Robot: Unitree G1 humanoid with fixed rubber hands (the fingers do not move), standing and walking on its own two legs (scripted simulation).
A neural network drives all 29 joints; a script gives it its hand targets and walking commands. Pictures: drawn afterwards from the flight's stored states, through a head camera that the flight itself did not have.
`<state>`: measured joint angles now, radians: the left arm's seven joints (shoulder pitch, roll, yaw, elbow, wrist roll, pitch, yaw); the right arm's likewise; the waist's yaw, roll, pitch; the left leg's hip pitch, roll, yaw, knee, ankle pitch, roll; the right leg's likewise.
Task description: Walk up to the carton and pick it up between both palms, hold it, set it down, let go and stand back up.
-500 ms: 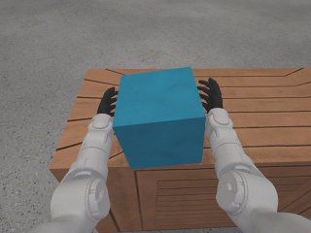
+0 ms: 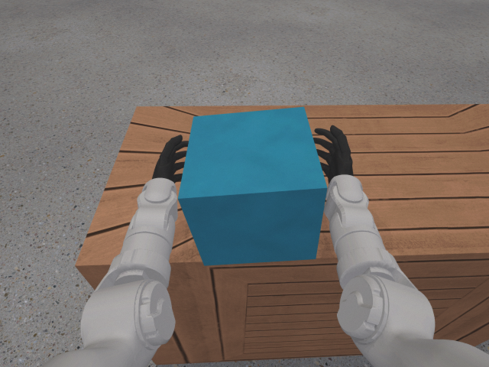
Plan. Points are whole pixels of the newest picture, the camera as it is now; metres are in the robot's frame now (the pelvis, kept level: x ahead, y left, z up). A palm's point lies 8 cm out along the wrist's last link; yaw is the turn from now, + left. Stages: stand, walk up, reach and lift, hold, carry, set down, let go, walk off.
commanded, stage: set down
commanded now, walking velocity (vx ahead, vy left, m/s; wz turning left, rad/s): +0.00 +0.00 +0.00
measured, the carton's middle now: (253, 186) +0.41 -0.04 +0.08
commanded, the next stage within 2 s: none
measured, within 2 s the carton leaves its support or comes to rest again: rests again in 0.14 s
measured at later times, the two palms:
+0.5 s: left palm (171, 178) +0.42 +0.10 +0.10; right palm (342, 182) +0.38 -0.20 +0.10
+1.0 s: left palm (177, 189) +0.42 +0.10 +0.07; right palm (339, 195) +0.38 -0.20 +0.07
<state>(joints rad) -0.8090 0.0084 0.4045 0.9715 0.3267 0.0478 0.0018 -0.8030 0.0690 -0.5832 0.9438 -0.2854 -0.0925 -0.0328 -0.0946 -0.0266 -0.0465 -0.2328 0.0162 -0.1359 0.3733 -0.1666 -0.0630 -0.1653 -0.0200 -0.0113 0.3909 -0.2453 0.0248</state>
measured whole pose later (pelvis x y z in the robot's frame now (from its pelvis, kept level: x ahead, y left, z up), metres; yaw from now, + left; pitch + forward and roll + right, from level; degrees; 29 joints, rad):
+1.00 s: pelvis +0.01 +0.00 +0.00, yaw +0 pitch +4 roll +0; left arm -0.84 0.02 0.30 1.18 0.12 -0.07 0.12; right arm -0.74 -0.06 -0.33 1.13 -0.16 -0.15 -0.08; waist -0.10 -0.03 -0.06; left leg -0.28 0.02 -0.14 0.37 -0.17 -0.06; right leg -0.21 -0.02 -0.01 0.39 -0.25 0.02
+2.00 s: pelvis -0.01 +0.01 +0.00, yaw +0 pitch +7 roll -1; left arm -1.08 0.19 0.10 0.93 -0.18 0.44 0.14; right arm -0.99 -0.37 -0.07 1.05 0.28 0.24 -0.06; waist -0.07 -0.02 -0.16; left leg -0.38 0.02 -0.14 0.39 -0.14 -0.06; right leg -0.31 -0.02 -0.01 0.39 -0.20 0.03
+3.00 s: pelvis -0.03 +0.01 +0.00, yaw +0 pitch +5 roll -1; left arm -0.20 0.20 0.09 -0.12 -0.18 0.62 0.07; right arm -0.23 -0.31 -0.05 0.15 0.29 0.31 -0.07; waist -0.06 -0.02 -0.08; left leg -0.37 0.02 -0.14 0.39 -0.11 -0.06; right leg -0.30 -0.02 -0.01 0.39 -0.18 0.03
